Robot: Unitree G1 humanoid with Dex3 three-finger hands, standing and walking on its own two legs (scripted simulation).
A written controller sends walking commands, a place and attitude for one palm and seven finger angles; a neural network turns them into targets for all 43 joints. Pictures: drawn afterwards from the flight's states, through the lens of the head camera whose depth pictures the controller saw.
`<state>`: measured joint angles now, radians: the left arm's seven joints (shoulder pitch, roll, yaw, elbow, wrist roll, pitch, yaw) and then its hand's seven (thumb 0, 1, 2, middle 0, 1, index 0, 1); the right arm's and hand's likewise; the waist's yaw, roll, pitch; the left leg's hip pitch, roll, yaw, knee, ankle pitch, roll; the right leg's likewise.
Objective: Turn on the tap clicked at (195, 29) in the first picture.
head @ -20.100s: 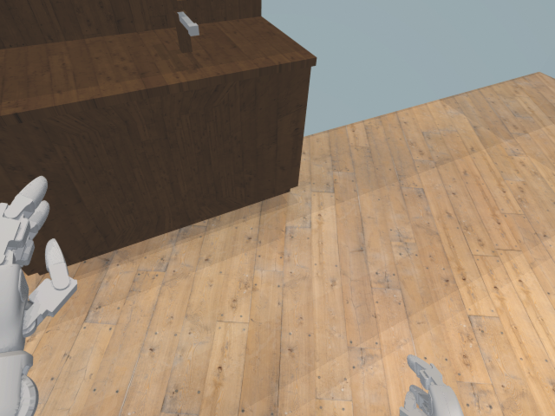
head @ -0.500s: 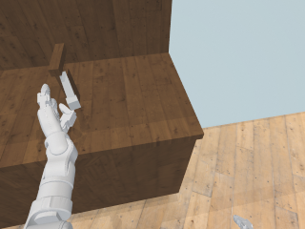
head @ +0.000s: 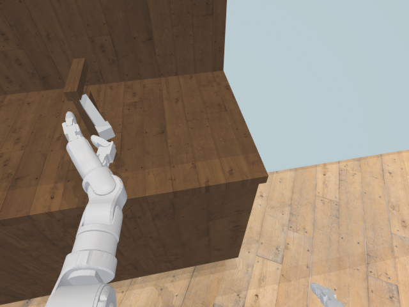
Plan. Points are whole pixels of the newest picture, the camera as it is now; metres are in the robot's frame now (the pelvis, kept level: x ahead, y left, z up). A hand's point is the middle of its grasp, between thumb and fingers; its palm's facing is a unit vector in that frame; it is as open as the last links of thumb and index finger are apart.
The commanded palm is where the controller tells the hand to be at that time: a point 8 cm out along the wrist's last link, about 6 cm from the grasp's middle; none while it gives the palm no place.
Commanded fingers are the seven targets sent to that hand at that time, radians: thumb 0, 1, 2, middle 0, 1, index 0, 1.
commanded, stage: push the lever round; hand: left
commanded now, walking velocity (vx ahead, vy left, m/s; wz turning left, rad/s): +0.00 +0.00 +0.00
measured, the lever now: (105, 131) +0.44 +0.24 +0.10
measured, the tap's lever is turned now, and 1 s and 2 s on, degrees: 26 59 81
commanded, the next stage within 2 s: lift the hand up off the lever in 1.56 s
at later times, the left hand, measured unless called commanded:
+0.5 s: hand (134, 133) +0.44 +0.18 +0.10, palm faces +0.73 -0.68 -0.09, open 7.7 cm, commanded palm +0.39 +0.20 +0.10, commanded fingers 0.00 0.90 0.90 -0.15 -0.15 -0.15 -0.15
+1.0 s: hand (146, 123) +0.47 +0.16 +0.10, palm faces +0.78 -0.61 -0.11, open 7.4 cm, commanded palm +0.42 +0.18 +0.10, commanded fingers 0.00 0.90 0.90 -0.15 -0.15 -0.15 -0.15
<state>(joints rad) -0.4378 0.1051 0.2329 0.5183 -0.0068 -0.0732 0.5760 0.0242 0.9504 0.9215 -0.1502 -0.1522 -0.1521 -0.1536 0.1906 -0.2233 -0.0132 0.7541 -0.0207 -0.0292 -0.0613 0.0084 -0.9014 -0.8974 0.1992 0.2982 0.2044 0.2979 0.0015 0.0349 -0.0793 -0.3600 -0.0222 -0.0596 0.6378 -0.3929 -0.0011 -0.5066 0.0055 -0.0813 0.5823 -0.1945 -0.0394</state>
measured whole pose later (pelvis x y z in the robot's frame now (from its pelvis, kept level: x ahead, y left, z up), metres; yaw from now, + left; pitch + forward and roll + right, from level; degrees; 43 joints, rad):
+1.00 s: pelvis +0.00 -0.01 -0.01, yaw +0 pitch +13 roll +0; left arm -0.84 0.04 0.34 0.90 0.12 -0.06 0.93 -0.01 0.97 0.94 -0.15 -0.15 -0.15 -0.15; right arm 0.24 -0.21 -0.05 0.81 -0.11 -0.01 0.03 0.01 -0.90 -0.90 0.20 0.30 0.20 0.30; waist -0.06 0.03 -0.13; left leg -0.52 -0.02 -0.05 0.72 -0.42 -0.01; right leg -0.68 0.01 -0.08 0.67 -0.22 -0.05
